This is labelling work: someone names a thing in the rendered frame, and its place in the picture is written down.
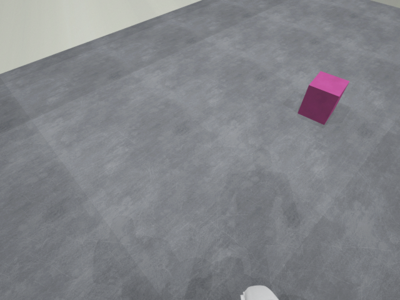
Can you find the carton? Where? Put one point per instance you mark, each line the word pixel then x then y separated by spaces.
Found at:
pixel 322 96

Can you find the right robot thigh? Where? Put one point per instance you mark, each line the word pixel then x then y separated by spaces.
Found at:
pixel 258 293

